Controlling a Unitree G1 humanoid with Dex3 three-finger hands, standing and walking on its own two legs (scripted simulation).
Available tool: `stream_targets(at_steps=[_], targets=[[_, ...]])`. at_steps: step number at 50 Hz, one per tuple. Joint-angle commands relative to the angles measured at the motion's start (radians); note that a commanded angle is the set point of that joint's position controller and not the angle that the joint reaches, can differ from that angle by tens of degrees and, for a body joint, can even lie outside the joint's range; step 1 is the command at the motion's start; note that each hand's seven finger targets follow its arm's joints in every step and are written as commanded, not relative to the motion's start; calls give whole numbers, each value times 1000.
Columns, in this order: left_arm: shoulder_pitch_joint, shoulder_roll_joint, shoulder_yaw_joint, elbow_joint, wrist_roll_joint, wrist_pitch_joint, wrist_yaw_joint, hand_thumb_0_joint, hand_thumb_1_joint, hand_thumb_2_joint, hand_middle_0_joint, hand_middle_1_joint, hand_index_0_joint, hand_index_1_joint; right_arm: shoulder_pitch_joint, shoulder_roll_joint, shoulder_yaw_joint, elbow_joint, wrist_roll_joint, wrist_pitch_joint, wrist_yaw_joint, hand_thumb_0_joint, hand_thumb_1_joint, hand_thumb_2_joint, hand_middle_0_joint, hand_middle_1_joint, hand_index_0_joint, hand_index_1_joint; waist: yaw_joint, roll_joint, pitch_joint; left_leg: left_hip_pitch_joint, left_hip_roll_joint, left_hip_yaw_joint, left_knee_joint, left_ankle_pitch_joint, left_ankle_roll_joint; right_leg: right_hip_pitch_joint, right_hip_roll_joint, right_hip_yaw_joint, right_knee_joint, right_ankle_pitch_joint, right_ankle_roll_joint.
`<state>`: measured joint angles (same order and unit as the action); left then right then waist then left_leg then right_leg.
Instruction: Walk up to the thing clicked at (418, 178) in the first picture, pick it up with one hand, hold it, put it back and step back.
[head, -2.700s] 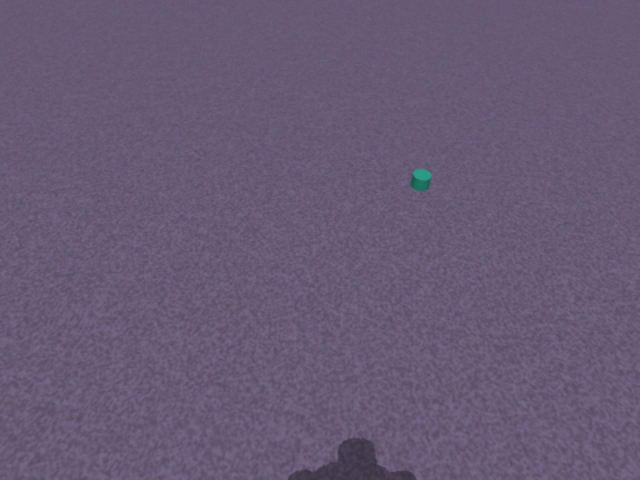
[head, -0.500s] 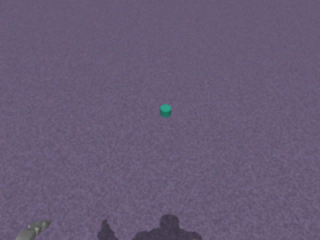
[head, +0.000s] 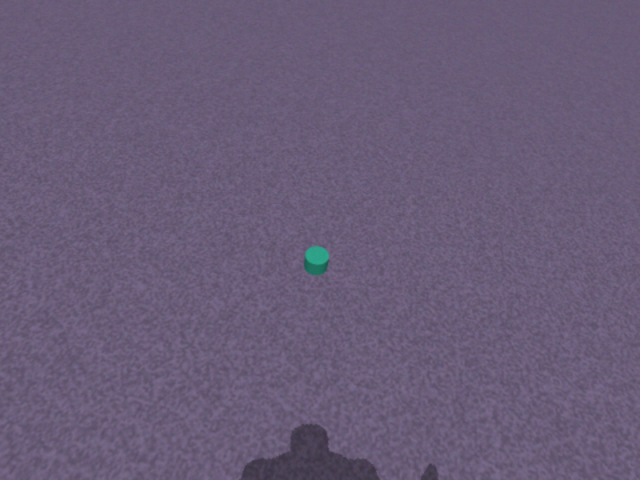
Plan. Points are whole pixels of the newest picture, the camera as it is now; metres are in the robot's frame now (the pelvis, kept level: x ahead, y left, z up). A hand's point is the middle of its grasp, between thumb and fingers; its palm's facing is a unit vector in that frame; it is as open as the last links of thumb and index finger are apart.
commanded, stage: walk up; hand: left
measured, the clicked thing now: (316, 260) +1.03 -0.02 -0.72
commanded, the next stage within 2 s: none
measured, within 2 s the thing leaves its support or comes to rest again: neither
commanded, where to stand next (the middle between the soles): +0.67 -0.30 m, yaw +6 degrees
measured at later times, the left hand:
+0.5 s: hand (220, 409) +0.25 +0.15 -0.11, palm faces +0.03 -0.93 -0.38, open 7.4 cm
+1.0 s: hand (294, 304) +0.45 +0.05 -0.13, palm faces -0.03 -0.93 -0.36, open 7.4 cm
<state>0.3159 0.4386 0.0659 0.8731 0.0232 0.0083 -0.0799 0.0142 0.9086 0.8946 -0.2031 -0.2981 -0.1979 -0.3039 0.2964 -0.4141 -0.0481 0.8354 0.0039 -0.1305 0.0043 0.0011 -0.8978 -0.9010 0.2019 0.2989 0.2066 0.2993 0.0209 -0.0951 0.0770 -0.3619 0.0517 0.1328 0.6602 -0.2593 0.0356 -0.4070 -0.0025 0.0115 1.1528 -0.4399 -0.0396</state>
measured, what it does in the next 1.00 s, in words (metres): walks ahead: right foot, then left foot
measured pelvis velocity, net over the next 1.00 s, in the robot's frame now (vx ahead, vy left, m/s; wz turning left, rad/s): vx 0.37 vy -0.24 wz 0.02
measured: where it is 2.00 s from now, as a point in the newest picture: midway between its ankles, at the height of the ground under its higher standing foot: (409, 375)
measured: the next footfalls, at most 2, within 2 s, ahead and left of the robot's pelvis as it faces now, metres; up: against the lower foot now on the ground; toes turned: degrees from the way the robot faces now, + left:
right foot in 0.28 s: +0.25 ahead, -0.24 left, +0.00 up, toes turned -5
left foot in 0.64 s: +0.39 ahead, -0.04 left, +0.00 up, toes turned +9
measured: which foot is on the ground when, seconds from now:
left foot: down 0.00-0.30, up 0.32-0.62, down 0.64-1.00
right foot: up 0.00-0.26, down 0.28-0.64, up 0.66-1.00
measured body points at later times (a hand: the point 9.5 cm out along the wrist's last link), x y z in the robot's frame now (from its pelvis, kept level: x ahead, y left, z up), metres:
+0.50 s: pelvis +0.20 -0.13 +0.01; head +0.21 -0.14 +0.46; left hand +0.25 +0.19 -0.09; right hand +0.28 -0.46 -0.10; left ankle +0.25 +0.00 -0.67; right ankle +0.21 -0.24 -0.72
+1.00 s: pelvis +0.37 -0.24 +0.00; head +0.37 -0.23 +0.45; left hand +0.45 +0.10 -0.11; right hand +0.40 -0.60 -0.09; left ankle +0.35 -0.05 -0.72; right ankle +0.46 -0.40 -0.71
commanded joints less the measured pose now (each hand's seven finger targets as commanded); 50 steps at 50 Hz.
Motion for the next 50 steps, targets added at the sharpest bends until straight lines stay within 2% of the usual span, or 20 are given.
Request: stream_targets(at_steps=[1,8,10,13,14,15,16,18,21,26,29,30,31,32,33,34,38,45,48,50], targets=[[8,203,70,-89,-2,-32,-9,0,900,900,-200,-300,-200,-300,66,-307,-85,-39,-2,-19,-26,0,-900,-900,200,300,200,300,-13,209,-27,121,273,-292,-354,31,181,-185,-134,61,-71,78,35],[-131,180,79,-100,1,-25,-45,0,900,900,-200,-300,-200,-300,46,-354,-99,-37,-10,-20,-10,0,-900,-900,200,300,200,300,-34,259,-18,38,225,-176,-361,-158,147,-51,-126,-36,-409,232,32],[-84,187,88,-78,0,-24,-45,0,900,900,-200,-300,-200,-300,-23,-370,-103,-42,-10,-10,-14,0,-900,-900,200,300,200,300,19,276,-34,-33,249,-178,-333,-201,134,86,-112,-73,-427,228,22],[43,241,120,-26,8,-41,-32,0,900,900,-200,-300,-200,-300,24,-276,-70,-21,-22,12,-21,0,-900,-900,200,300,200,300,87,31,-105,-124,135,-55,84,-75,75,359,-28,-99,-547,101,9],[165,317,144,-13,22,-53,-14,0,900,900,-200,-300,-200,-300,35,-202,-43,-35,-15,13,-20,0,-900,-900,200,300,200,300,151,-205,-130,-279,46,-5,452,-29,35,469,-171,163,-715,-121,-52],[146,377,137,-44,6,-62,0,0,900,900,-200,-300,-200,-300,-6,-191,-36,-69,8,11,-27,0,-900,-900,200,300,200,300,137,-324,-92,-493,-61,-30,579,-283,4,464,-386,574,-937,-104,-163],[69,373,130,-71,-8,-60,7,0,900,900,-200,-300,-200,-300,-55,-260,-58,-52,-9,21,-39,0,-900,-900,200,300,200,300,112,-159,-32,-442,28,-170,630,-265,7,308,-425,586,-936,-122,-205],[-38,296,106,-91,-15,-60,20,0,900,900,-200,-300,-200,-300,31,-264,-57,13,9,17,-24,0,-900,-900,200,300,200,300,28,-58,-26,-345,73,-171,539,-156,11,239,-316,345,-858,-15,-199],[-74,246,87,-108,-7,-68,22,0,900,900,-200,-300,-200,-300,108,-249,-61,59,-2,20,-4,0,-900,-900,200,300,200,300,-2,-116,-14,-210,72,-101,351,-99,-6,130,-222,129,-832,136,-189],[-27,234,77,-143,3,-68,16,0,900,900,-200,-300,-200,-300,22,-207,-56,10,-8,14,4,0,-900,-900,200,300,200,300,38,-91,-42,-143,34,-53,98,-34,-16,177,-253,110,-804,218,-214],[-88,225,65,-173,-4,-55,13,0,900,900,-200,-300,-200,-300,100,-195,-62,25,-7,-2,-3,0,-900,-900,200,300,200,300,-30,-2,-73,105,-13,-14,-82,99,-6,79,-232,44,-689,223,-181],[-81,191,47,-183,-4,-53,12,0,900,900,-200,-300,-200,-300,175,-225,-77,49,-11,-8,-13,0,-900,-900,200,300,200,300,-77,84,-123,300,-34,-31,-119,108,14,-5,-197,4,-546,319,-144],[-57,142,32,-190,-8,-53,13,0,900,900,-200,-300,-200,-300,258,-286,-98,61,-20,-13,-27,0,-900,-900,200,300,200,300,-125,228,-170,446,64,-196,-211,-21,62,-118,-110,-69,-284,310,-89],[-9,89,24,-196,-4,-50,9,0,900,900,-200,-300,-200,-300,283,-385,-122,34,-31,-14,-38,0,-900,-900,200,300,200,300,-105,372,-179,560,346,-683,-315,-151,144,-359,8,-62,-64,-67,-19],[-3,216,56,-169,0,-30,22,0,900,900,-200,-300,-200,-300,235,-402,-126,-3,-2,-10,-44,0,-900,-900,200,300,200,300,-103,173,-149,443,448,-852,-400,-324,232,-360,-25,64,32,-99,-9],[-6,252,61,-158,3,-24,26,0,900,900,-200,-300,-200,-300,176,-390,-123,-11,15,-5,-43,0,-900,-900,200,300,200,300,-79,130,-98,379,443,-777,-401,-316,261,-366,-65,93,89,-45,-2],[34,220,73,-104,5,-22,9,0,900,900,-200,-300,-200,-300,71,-303,-84,-21,0,-9,-37,0,-900,-900,200,300,200,300,-15,186,-19,144,278,-364,-357,-73,188,-229,-135,73,-57,61,35],[-69,179,75,-107,5,-16,-30,0,900,900,-200,-300,-200,-300,35,-359,-101,-23,-17,-8,-18,0,-900,-900,200,300,200,300,-28,278,-17,25,221,-218,-351,-253,164,-74,-124,-25,-372,166,38],[-16,189,87,-67,4,-20,-29,0,900,900,-200,-300,-200,-300,-39,-366,-101,-25,-18,8,-14,0,-900,-900,200,300,200,300,28,267,-27,-103,210,-182,-286,-329,131,139,-85,-96,-459,187,24],[106,232,112,-19,13,-35,-15,0,900,900,-200,-300,-200,-300,-2,-280,-73,-13,-30,27,-19,0,-900,-900,200,300,200,300,87,61,-84,-198,124,-96,30,-335,88,335,-25,-103,-511,68,16]])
